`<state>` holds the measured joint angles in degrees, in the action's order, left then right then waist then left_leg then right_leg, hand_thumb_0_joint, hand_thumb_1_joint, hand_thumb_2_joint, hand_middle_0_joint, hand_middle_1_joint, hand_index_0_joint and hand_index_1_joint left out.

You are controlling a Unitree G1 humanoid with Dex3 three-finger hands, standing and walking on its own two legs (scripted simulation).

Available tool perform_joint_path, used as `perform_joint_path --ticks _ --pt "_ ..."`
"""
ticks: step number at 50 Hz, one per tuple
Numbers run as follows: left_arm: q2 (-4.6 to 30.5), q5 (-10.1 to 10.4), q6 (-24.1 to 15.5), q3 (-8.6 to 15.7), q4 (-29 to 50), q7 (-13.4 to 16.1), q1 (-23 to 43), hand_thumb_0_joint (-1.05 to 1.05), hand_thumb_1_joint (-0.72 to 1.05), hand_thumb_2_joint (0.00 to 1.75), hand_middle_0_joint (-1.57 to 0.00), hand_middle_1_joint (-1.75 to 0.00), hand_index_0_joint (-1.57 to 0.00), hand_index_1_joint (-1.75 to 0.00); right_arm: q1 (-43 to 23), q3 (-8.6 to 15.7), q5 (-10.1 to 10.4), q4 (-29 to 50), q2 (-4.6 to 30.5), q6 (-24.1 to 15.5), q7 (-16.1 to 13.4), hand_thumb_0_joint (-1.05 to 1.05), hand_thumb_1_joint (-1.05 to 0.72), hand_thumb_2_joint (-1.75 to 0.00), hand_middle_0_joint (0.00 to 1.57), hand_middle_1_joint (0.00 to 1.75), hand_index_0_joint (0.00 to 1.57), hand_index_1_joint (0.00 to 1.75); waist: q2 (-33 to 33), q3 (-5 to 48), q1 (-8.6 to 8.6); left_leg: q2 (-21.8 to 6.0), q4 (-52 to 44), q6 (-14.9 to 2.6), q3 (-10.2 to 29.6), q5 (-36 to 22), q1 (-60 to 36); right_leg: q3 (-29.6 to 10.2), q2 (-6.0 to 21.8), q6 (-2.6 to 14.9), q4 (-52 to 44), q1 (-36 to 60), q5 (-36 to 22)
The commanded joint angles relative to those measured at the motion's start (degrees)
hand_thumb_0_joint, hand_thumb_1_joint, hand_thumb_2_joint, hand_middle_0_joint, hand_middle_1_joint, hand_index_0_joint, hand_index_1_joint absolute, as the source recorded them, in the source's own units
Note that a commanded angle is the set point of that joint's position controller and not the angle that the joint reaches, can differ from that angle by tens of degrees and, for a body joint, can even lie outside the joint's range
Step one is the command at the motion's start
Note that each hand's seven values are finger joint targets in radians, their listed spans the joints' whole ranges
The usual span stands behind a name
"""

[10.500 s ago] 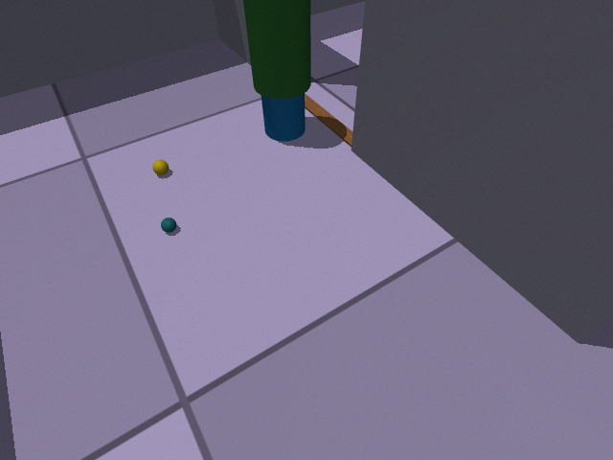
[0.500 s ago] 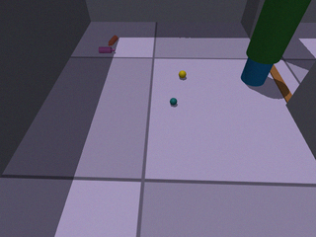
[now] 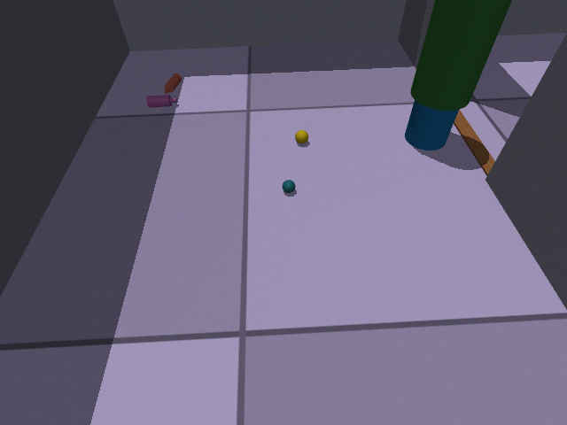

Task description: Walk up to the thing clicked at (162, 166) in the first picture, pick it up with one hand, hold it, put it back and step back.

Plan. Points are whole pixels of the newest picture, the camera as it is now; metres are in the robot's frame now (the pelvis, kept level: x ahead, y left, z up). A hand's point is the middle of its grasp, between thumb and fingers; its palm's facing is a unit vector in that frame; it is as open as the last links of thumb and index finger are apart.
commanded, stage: walk up
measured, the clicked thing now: (301, 136) +1.70 -0.05 -0.74
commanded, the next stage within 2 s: stand in 1.42 s
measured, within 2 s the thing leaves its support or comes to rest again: neither
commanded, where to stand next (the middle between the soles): +0.20 +0.01 m, yaw -12 degrees
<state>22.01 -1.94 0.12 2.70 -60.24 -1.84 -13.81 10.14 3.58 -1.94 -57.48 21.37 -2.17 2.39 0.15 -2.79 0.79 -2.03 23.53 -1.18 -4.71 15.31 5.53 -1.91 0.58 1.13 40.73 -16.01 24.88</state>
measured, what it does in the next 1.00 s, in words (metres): walks ahead: right foot, then left foot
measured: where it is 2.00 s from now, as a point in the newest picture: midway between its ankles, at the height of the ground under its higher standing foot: outside the picture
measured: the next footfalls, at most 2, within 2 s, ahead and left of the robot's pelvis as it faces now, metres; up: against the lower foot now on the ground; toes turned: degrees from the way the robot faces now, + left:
right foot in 0.10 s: +0.11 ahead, -0.14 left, +0.00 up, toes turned -4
left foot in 0.52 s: +0.26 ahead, +0.15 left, +0.00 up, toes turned -12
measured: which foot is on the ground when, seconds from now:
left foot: down 0.00-0.10, up 0.12-0.50, down 0.52-1.00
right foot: up 0.00-0.08, down 0.10-0.54, up 0.56-0.74, down 0.76-1.00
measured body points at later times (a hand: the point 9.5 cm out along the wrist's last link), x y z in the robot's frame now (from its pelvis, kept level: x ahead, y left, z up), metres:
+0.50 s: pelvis +0.13 +0.00 -0.02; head +0.17 -0.02 +0.43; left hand +0.19 +0.33 -0.12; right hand +0.19 -0.32 -0.14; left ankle +0.25 +0.14 -0.73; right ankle +0.07 -0.14 -0.74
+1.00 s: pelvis +0.17 +0.03 -0.03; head +0.22 +0.01 +0.42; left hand +0.33 +0.32 -0.14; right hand +0.19 -0.30 -0.15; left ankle +0.22 +0.16 -0.74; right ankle +0.15 -0.10 -0.74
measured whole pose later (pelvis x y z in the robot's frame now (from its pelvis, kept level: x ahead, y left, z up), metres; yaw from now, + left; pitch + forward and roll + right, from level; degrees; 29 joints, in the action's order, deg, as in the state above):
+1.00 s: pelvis +0.17 +0.03 -0.03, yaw -14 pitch -2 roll +1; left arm 22.2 -0.7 0.0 1.5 -51.7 0.7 -10.6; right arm 9.1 1.9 0.3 -52.1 22.5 -0.3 0.4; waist 0.0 -7.4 -0.4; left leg -1.4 40.9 0.6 -1.2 20.0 18.9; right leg -2.7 0.7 -0.3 43.6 -18.9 22.7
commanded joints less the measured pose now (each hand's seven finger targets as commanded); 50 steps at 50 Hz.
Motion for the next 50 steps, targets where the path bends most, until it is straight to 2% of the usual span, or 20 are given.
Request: perform_joint_path --ticks 1,4,5,6,7,12,16,21,25,27,28,31,37,39,40,41,45,47,49,50 --pt "11.0 0.7 -3.0 2.9 7.6 -1.2 1.3 0.0 0.9 0.9 -0.2 -0.3 -0.2 -0.3 -3.3 5.1 -0.9 6.8 17.6 -0.6 -0.5 0.0 -0.9 -0.9 0.2 0.3 0.2 0.3 -11.3 -4.6 -0.19 -17.3 -12.9 -10.68 14.3 14.8 0.1 -0.1 4.7 -0.28 -2.2 -8.1 2.0" --pt "12.7 0.3 -3.6 4.9 3.4 -0.4 -11.9 0.0 0.9 0.9 -0.2 -0.3 -0.2 -0.3 -6.7 3.7 -0.9 10.2 12.9 0.8 -0.1 0.0 -0.9 -0.9 0.2 0.3 0.2 0.3 -2.6 1.2 -6.0 -6.9 7.7 -5.38 0.2 11.0 13.2 3.6 -1.1 -0.83 -13.6 17.5 -12.1" --pt "16.9 -0.1 -4.1 6.7 3.1 0.7 -17.1 0.0 0.9 0.9 -0.2 -0.3 -0.2 -0.3 -3.5 2.2 -0.3 10.8 8.6 1.0 0.1 0.0 -0.9 -0.9 0.2 0.3 0.2 0.3 12.3 2.2 -8.34 -2.3 25.2 -2.82 -3.0 16.0 22.2 -7.5 3.9 -0.45 -21.5 24.7 -4.0" --pt "22.1 -0.1 -4.8 7.5 5.5 1.7 -16.4 0.0 0.9 0.9 -0.2 -0.3 -0.2 -0.3 -2.9 1.4 0.1 12.2 7.3 1.7 0.3 0.0 -0.9 -0.9 0.2 0.3 0.2 0.3 19.9 0.9 -7.4 4.5 37.6 -0.18 2.6 21.3 32.1 -36.4 17.0 4.48 -33.0 20.7 11.0" --pt "22.3 0.3 -4.6 6.8 8.1 1.6 -11.8 0.0 0.9 0.9 -0.2 -0.3 -0.2 -0.3 -2.4 2.9 0.0 11.4 13.1 2.3 -0.3 0.0 -0.9 -0.9 0.2 0.3 0.2 0.3 7.9 -2.3 -5.04 0.3 40.4 0.26 9.2 18.3 28.9 -42.5 21.7 10.59 -33.4 12.7 14.5" --pt "16.0 1.9 -5.8 5.1 11.5 2.4 -7.4 0.0 0.9 0.9 -0.2 -0.3 -0.2 -0.3 5.2 3.1 -0.2 8.8 13.4 2.5 0.5 0.0 -0.9 -0.9 0.2 0.3 0.2 0.3 4.0 -2.5 -1.42 -4.8 36.7 0.64 9.7 5.2 25.4 -18.3 13.0 9.42 -25.6 10.4 -15.8" --pt "17.2 1.6 -6.1 5.3 13.8 3.1 -10.8 0.0 0.9 0.9 -0.2 -0.3 -0.2 -0.3 2.1 3.9 -1.2 12.8 13.2 3.4 1.4 0.0 -0.9 -0.9 0.2 0.3 0.2 0.3 3.7 -3.2 -2.87 -5.1 30.9 2.37 8.6 3.4 26.9 -15.2 12.7 11.2 -24.0 8.7 -18.3" --pt "15.7 1.0 -5.5 3.4 16.4 3.7 -7.6 0.0 0.9 0.9 -0.2 -0.3 -0.2 -0.3 1.4 3.2 0.0 13.5 10.5 2.4 0.2 0.0 -0.9 -0.9 0.2 0.3 0.2 0.3 8.0 -0.6 -1.98 -2.3 19.1 1.27 3.8 -1.8 13.9 -5.8 9.1 9.03 -14.2 1.2 -43.9" --pt "13.0 2.0 -4.0 2.0 18.1 4.2 -5.9 0.0 0.9 0.9 -0.2 -0.3 -0.2 -0.3 7.6 4.3 0.0 11.9 13.1 1.0 -1.0 0.0 -0.9 -0.9 0.2 0.3 0.2 0.3 0.7 4.0 2.45 -0.8 4.3 -2.31 3.7 -15.9 -1.0 -2.9 3.5 4.33 5.0 -3.4 -34.4" --pt "10.0 3.5 -2.9 1.0 16.8 4.9 -12.6 0.0 0.9 0.9 -0.2 -0.3 -0.2 -0.3 6.2 4.9 0.9 14.1 18.2 0.4 -1.7 0.0 -0.9 -0.9 0.2 0.3 0.2 0.3 -12.6 10.9 0.79 -22.9 -1.0 -14.17 30.3 -25.8 -3.5 -2.0 -5.7 0.33 24.4 -8.4 9.5" --pt "12.5 2.8 -2.1 1.2 14.8 5.3 -11.8 0.0 0.9 0.9 -0.2 -0.3 -0.2 -0.3 3.6 5.1 1.7 14.2 17.7 0.8 -1.6 0.0 -0.9 -0.9 0.2 0.3 0.2 0.3 -9.0 9.3 -0.11 -23.1 -1.6 -16.06 30.1 -16.8 3.1 -4.8 -2.1 0.61 27.0 -6.0 11.3" --pt "13.2 2.7 -2.3 1.9 13.0 4.1 -9.5 0.0 0.9 0.9 -0.2 -0.3 -0.2 -0.3 -1.3 4.0 0.9 14.8 16.8 1.6 -2.1 0.0 -0.9 -0.9 0.2 0.3 0.2 0.3 -11.6 1.5 -1.19 -15.3 0.3 -11.33 16.2 -6.9 11.4 -1.6 0.8 0.63 15.5 -6.6 8.6" --pt "11.5 0.7 -2.3 3.5 10.3 3.2 -9.8 0.0 0.9 0.9 -0.2 -0.3 -0.2 -0.3 -3.7 2.6 1.5 15.1 14.6 2.5 -1.8 0.0 -0.9 -0.9 0.2 0.3 0.2 0.3 -9.6 5.9 -3.46 -13.3 10.4 -7.7 11.8 -7.3 16.5 3.2 -2.1 1.18 -6.4 6.7 -7.0" --pt "17.5 -0.4 -3.2 4.7 13.2 3.4 -4.0 0.0 0.9 0.9 -0.2 -0.3 -0.2 -0.3 -3.0 1.0 2.5 15.4 8.8 2.8 -1.7 0.0 -0.9 -0.9 0.2 0.3 0.2 0.3 6.7 2.5 -1.99 -3.7 22.2 -0.42 5.4 4.0 23.9 -23.4 12.7 7.44 -18.1 2.5 -7.1" --pt "20.6 -0.2 -3.0 5.0 14.0 3.2 -0.1 0.0 0.9 0.9 -0.2 -0.3 -0.2 -0.3 -4.7 2.1 2.7 14.5 11.6 3.3 -2.7 0.0 -0.9 -0.9 0.2 0.3 0.2 0.3 10.3 0.6 -2.45 -0.3 30.4 -0.25 5.6 18.7 17.9 -28.7 19.5 14.79 -19.1 -7.6 -12.4" --pt "17.9 0.0 -3.3 4.3 14.5 3.1 1.6 0.0 0.9 0.9 -0.2 -0.3 -0.2 -0.3 -3.8 2.2 2.4 13.3 12.0 3.3 -2.8 0.0 -0.9 -0.9 0.2 0.3 0.2 0.3 7.5 -0.6 -1.3 -1.1 33.0 -0.39 7.6 19.5 16.8 -25.8 18.6 15.72 -16.4 -7.5 -20.2" --pt "13.6 0.8 -3.1 2.4 13.7 3.4 4.2 0.0 0.9 0.9 -0.2 -0.3 -0.2 -0.3 0.8 1.2 2.9 10.2 10.2 1.0 -2.8 0.0 -0.9 -0.9 0.2 0.3 0.2 0.3 8.7 5.4 1.01 -1.3 14.3 -1.09 5.1 5.7 11.6 -9.9 9.2 7.65 -5.2 2.4 -40.7" --pt "11.7 1.7 -2.3 1.8 14.6 3.1 5.4 0.0 0.9 0.9 -0.2 -0.3 -0.2 -0.3 2.8 1.8 1.6 8.6 12.4 0.1 -3.1 0.0 -0.9 -0.9 0.2 0.3 0.2 0.3 4.0 9.4 1.0 -5.3 5.8 -2.63 10.4 -17.0 2.8 -5.7 5.5 3.16 1.2 0.5 -33.7" --pt "11.2 2.2 -1.5 1.5 12.0 3.1 2.4 0.0 0.9 0.9 -0.2 -0.3 -0.2 -0.3 -2.6 2.2 1.9 9.2 17.2 -0.4 -2.7 0.0 -0.9 -0.9 0.2 0.3 0.2 0.3 -4.8 8.5 -1.87 -14.6 5.8 -9.86 21.9 -19.5 6.8 -1.1 1.0 0.19 2.0 1.0 -12.1" --pt "11.3 1.8 -1.6 1.6 11.0 3.2 2.6 0.0 0.9 0.9 -0.2 -0.3 -0.2 -0.3 -4.1 1.8 1.8 8.9 15.9 -0.3 -2.6 0.0 -0.9 -0.9 0.2 0.3 0.2 0.3 -4.6 7.7 -2.37 -13.7 5.9 -8.59 20.2 -20.0 8.2 -1.6 1.1 0.69 -1.3 2.8 -11.2"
